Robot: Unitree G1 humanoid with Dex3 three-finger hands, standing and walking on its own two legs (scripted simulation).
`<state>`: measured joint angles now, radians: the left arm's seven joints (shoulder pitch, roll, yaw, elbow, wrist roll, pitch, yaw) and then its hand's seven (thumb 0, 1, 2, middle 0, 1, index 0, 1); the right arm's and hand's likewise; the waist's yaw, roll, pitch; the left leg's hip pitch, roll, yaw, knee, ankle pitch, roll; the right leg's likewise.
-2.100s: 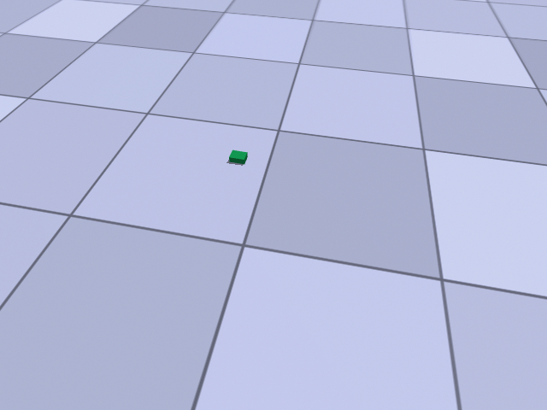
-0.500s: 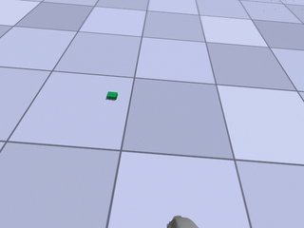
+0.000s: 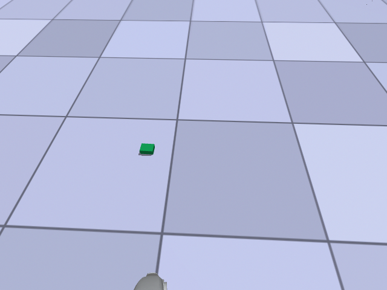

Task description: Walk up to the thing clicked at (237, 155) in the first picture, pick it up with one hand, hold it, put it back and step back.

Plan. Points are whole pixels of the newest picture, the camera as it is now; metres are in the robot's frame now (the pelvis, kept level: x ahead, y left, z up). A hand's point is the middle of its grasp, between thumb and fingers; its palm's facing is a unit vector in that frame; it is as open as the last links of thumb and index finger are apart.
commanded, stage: walk up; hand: left
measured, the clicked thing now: (147, 148) +1.06 +0.33 -0.75
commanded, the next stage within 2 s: none
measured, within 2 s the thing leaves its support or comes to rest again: neither
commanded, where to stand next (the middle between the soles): +0.71 +0.09 m, yaw -3 degrees
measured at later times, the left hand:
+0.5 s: hand (86, 210) +0.34 +0.31 -0.14, palm faces -0.10 -0.91 -0.40, open 7.4 cm
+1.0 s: hand (80, 170) +0.48 +0.38 -0.16, palm faces -0.11 -0.92 -0.38, open 7.4 cm
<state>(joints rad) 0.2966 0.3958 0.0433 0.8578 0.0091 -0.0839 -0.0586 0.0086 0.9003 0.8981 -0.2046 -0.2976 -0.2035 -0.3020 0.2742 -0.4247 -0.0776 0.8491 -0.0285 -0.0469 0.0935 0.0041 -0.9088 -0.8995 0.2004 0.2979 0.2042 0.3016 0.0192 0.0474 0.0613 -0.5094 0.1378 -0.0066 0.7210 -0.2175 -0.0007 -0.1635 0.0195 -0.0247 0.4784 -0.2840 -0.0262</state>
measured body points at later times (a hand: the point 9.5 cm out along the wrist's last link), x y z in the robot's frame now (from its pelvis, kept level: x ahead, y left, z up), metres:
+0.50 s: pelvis +0.24 +0.04 -0.02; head +0.26 +0.02 +0.43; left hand +0.35 +0.36 -0.11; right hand +0.24 -0.29 -0.14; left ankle +0.16 +0.17 -0.73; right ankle +0.33 -0.08 -0.74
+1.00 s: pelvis +0.42 +0.10 -0.01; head +0.44 +0.11 +0.44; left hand +0.49 +0.43 -0.13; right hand +0.46 -0.24 -0.10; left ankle +0.47 +0.21 -0.74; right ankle +0.42 -0.04 -0.68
